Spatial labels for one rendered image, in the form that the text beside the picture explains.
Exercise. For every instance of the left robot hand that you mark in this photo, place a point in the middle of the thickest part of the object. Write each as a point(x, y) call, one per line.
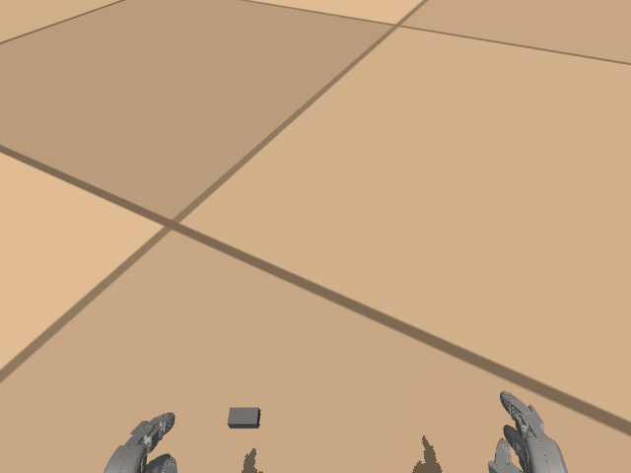
point(132, 457)

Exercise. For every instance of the right robot hand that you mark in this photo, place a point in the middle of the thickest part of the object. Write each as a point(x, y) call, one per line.
point(536, 451)

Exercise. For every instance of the small box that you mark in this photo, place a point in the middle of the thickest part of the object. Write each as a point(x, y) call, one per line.
point(244, 418)

